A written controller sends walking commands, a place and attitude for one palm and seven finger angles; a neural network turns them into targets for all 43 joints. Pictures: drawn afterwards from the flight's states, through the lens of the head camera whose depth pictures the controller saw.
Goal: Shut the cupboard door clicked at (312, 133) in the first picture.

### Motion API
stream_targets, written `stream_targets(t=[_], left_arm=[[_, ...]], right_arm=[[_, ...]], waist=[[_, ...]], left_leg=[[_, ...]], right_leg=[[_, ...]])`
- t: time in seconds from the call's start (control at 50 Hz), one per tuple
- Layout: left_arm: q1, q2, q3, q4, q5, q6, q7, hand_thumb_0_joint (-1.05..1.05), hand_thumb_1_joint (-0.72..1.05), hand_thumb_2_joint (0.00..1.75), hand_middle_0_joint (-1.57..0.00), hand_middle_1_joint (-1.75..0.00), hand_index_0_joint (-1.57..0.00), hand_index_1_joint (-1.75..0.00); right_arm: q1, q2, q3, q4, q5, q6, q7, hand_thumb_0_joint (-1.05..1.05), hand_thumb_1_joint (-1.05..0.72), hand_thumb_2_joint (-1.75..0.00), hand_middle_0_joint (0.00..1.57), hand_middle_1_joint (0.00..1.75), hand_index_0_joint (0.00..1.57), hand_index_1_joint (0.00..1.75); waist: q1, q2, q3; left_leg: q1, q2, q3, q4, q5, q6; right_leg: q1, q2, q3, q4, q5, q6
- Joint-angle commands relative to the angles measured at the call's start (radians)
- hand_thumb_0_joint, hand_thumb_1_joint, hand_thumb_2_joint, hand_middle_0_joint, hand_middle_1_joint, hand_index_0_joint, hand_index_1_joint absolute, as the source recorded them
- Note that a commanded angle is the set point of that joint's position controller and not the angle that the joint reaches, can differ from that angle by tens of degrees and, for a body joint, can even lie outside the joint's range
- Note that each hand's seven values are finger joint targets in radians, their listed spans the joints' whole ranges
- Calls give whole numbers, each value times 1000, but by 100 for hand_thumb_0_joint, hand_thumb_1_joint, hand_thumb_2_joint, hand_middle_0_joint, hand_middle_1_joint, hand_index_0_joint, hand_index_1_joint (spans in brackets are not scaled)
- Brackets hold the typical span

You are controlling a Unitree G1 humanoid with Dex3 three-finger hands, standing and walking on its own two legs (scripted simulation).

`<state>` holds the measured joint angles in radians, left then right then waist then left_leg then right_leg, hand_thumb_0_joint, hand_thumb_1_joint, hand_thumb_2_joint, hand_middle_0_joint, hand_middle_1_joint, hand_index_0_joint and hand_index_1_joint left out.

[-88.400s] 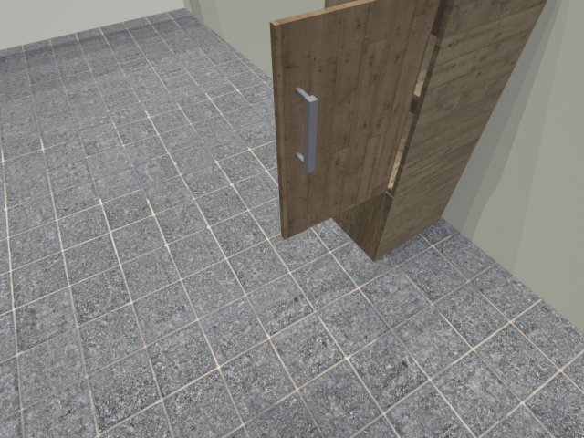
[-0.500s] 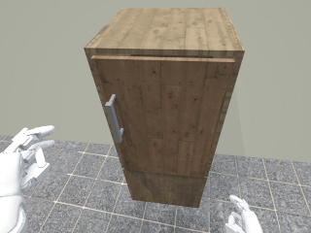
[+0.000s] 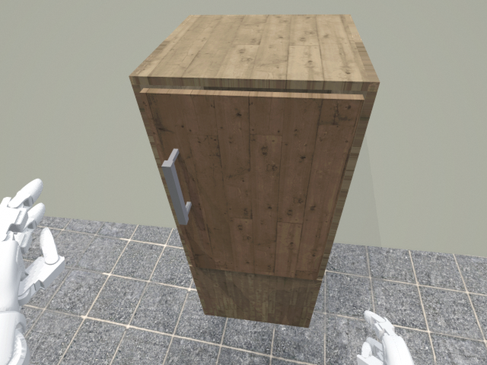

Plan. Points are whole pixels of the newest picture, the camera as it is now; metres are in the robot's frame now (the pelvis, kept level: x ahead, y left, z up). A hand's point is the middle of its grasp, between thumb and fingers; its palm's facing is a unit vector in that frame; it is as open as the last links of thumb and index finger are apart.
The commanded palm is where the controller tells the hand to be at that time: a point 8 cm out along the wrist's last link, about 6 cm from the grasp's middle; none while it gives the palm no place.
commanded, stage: step back with the hand held close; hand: left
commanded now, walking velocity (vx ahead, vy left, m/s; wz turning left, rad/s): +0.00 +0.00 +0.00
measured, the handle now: (179, 188) +0.45 +0.21 +0.03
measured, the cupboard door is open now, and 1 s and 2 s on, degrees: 0 0 0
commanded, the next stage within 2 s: stop stepping back and stand still in 1.72 s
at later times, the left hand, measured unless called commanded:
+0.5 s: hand (42, 269) +0.18 +0.29 +0.15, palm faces +0.38 -0.79 -0.49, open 7.4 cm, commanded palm +0.12 +0.32 +0.17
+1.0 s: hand out of the picture +0.11 +0.30 +0.16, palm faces +0.47 -0.78 -0.40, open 7.4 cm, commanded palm +0.05 +0.34 +0.17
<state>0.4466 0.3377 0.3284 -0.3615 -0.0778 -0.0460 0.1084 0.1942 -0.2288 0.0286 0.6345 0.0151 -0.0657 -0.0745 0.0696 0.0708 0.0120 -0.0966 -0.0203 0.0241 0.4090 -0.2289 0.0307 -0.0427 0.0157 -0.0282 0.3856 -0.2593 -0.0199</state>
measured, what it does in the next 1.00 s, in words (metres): shifts its weight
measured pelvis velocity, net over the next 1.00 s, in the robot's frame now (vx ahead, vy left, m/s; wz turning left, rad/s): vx -0.09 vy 0.04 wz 0.01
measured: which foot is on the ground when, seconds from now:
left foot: down 0.00-1.00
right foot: down 0.00-1.00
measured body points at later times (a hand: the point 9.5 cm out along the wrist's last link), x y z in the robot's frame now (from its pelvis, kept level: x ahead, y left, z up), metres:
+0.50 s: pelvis -0.03 +0.02 -0.01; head -0.02 +0.01 +0.44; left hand +0.15 +0.33 +0.18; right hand +0.14 -0.23 -0.09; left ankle +0.00 +0.10 -0.74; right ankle -0.03 -0.11 -0.74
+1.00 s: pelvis -0.09 +0.04 -0.02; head -0.09 +0.06 +0.43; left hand +0.08 +0.34 +0.18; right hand +0.06 -0.21 -0.10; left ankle +0.00 +0.10 -0.74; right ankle -0.03 -0.10 -0.74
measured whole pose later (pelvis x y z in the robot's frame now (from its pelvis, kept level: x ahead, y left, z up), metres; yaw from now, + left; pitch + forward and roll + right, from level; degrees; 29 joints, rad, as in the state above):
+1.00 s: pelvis -0.09 +0.04 -0.02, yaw +1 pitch +0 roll -3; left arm 0.51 0.40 0.42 -0.52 -0.02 -0.21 0.18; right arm 0.25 -0.22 0.01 0.60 0.00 -0.05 -0.09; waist 0.00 0.01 -0.01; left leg -0.46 -0.01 0.03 0.64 -0.21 0.08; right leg -0.37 0.02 -0.02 0.56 -0.21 0.01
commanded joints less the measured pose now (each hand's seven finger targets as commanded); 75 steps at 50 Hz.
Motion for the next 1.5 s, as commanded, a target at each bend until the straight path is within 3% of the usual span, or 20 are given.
stream_targets(t=[0.0, 0.06, 0.08, 0.1, 0.14, 0.26, 0.34, 0.5, 0.66, 0.76, 0.88, 1.0, 1.08, 1.16, 1.26, 1.34, 1.38, 1.42, 1.46, 1.48], left_arm=[[-92, 192, 121, -197, 2, -71, 13, 0, 90, 90, -20, -30, -20, -30], [-94, 202, 131, -198, 2, -75, 14, 0, 90, 90, -20, -30, -20, -30], [-268, 364, 273, -247, 19, -120, 34, 0, 90, 90, -20, -30, -20, -30], [-130, 261, 191, -188, 15, -124, 24, 0, 90, 90, -20, -30, -20, -30], [-9, 203, 134, -173, 14, -127, 19, 0, 90, 90, -20, -30, -20, -30], [43, 258, 183, -240, 8, -135, 39, 0, 90, 90, -20, -30, -20, -30], [51, 276, 198, -255, 5, -126, 47, 0, 90, 90, -20, -30, -20, -30], [91, 277, 206, -292, 11, -138, 63, 0, 90, 90, -20, -30, -20, -30], [49, 260, 223, -309, 42, -182, 69, 0, 90, 90, -20, -30, -20, -30], [-1, 245, 209, -341, 57, -199, 70, 0, 90, 90, -20, -30, -20, -30], [-3, 285, 234, -365, 55, -215, 87, 0, 90, 90, -20, -30, -20, -30], [5, 267, 245, -375, 60, -246, 82, 0, 90, 90, -20, -30, -20, -30], [63, 293, 287, -328, 56, -253, 63, 0, 90, 90, -20, -30, -20, -30], [48, 250, 219, -365, 34, -265, 52, 0, 90, 90, -20, -30, -20, -30], [54, 291, 255, -411, 41, -265, 59, 0, 90, 90, -20, -30, -20, -30], [59, 304, 244, -393, 34, -264, 81, 0, 90, 90, -20, -30, -20, -30], [44, 322, 255, -368, 37, -257, 96, 0, 90, 90, -20, -30, -20, -30], [30, 295, 220, -339, 41, -248, 95, 0, 90, 90, -20, -30, -20, -30], [1, 303, 222, -352, 47, -259, 90, 0, 90, 90, -20, -30, -20, -30], [10, 323, 240, -359, 46, -270, 88, 0, 90, 90, -20, -30, -20, -30]], right_arm=[[-147, -94, -40, -164, -3, -55, -9, 0, -90, -90, 20, 30, 20, 30], [-148, -95, -40, -163, -4, -58, -10, 0, -90, -90, 20, 30, 20, 30], [-134, -108, -34, -207, 17, -37, -6, 0, -90, -90, 20, 30, 20, 30], [-135, -110, -50, -180, 1, -26, -9, 0, -90, -90, 20, 30, 20, 30], [-122, -116, -61, -184, -2, -3, -3, 0, -90, -90, 20, 30, 20, 30], [-112, -129, -80, -211, 4, 42, -21, 0, -90, -90, 20, 30, 20, 30], [-108, -130, -80, -232, 9, 64, -32, 0, -90, -90, 20, 30, 20, 30], [-99, -137, -82, -244, 8, 61, -34, 0, -90, -90, 20, 30, 20, 30], [-73, -148, -83, -238, 0, 13, -36, 0, -90, -90, 20, 30, 20, 30], [-60, -147, -86, -226, -5, -13, -30, 0, -90, -90, 20, 30, 20, 30], [-54, -141, -84, -196, -23, -32, -26, 0, -90, -90, 20, 30, 20, 30], [-68, -138, -84, -189, -23, -49, -30, 0, -90, -90, 20, 30, 20, 30], [-74, -145, -95, -183, -32, -52, -22, 0, -90, -90, 20, 30, 20, 30], [-73, -125, -91, -159, -22, -62, -11, 0, -90, -90, 20, 30, 20, 30], [-84, -121, -94, -176, -27, -56, -12, 0, -90, -90, 20, 30, 20, 30], [-43, -90, -93, -148, -30, -36, -6, 0, -90, -90, 20, 30, 20, 30], [-33, -91, -97, -135, -33, -23, -4, 0, -90, -90, 20, 30, 20, 30], [-48, -86, -89, -142, -25, -12, -8, 0, -90, -90, 20, 30, 20, 30], [-66, -115, -89, -154, -21, -23, -19, 0, -90, -90, 20, 30, 20, 30], [-87, -128, -96, -159, -13, -36, -29, 0, -90, -90, 20, 30, 20, 30]], waist=[[-4, -17, -41], [-2, -10, -45], [-40, 47, 41], [-43, -42, -12], [-50, -76, -59], [-58, -47, -188], [-57, -58, -202], [-60, -11, -161], [-69, 47, -91], [-75, 35, -82], [-81, -25, -65], [-74, 121, -118], [-68, 63, -100], [-80, 21, -184], [-83, 37, -141], [-101, -122, -139], [-109, -158, -142], [-112, -155, -88], [-102, -25, -36], [-96, 87, -57]], left_leg=[[22, 40, -28, -58, 180, 3], [25, 37, -25, -55, 169, 6], [-42, 48, -57, -22, 79, 17], [-66, 55, -80, 27, 91, 23], [-54, 54, -64, 70, 118, 23], [-46, 95, -69, 57, 356, 15], [-77, 114, -86, 38, 412, 13], [-268, 137, -133, -30, 124, 35], [-588, 184, -220, -143, -364, 80], [-620, 171, -216, -93, -459, 79], [-449, 121, -187, 27, -347, 42], [-636, 259, -326, -195, -439, 90], [-688, 268, -317, -157, -426, 106], [-425, 187, -205, -38, -165, 45], [-495, 154, -187, -33, -401, 30], [-231, 42, -86, 294, -174, -36], [-168, 24, -69, 389, -90, -41], [-203, 48, -104, 294, -74, -30], [-292, 107, -178, 48, -34, 5], [-370, 186, -252, -93, -147, 27]], right_leg=[[-64, -30, 20, -73, 162, 2], [-70, -29, 22, -81, 150, 3], [-158, -81, 114, -138, 171, -1], [-164, -119, 130, -129, 175, -10], [-192, -150, 144, -120, 211, -10], [-132, -122, 98, 13, 433, 6], [-111, -96, 82, 61, 433, 15], [-91, -76, 97, 78, 216, 17], [25, -31, 94, 197, 75, 24], [-18, -42, 121, 190, -41, 10], [-256, -98, 203, 44, -176, -31], [-1, 33, 70, 322, 22, 24], [38, 46, 110, 312, 33, 22], [-112, -7, 152, 179, 120, 4], [-172, -23, 195, 105, -170, -27], [-480, -219, 358, -106, -178, -110], [-532, -274, 359, -124, -22, -127], [-510, -228, 278, -81, 4, -90], [-427, -72, 172, -1, -41, -19], [-310, 5, 104, 99, -54, 12]])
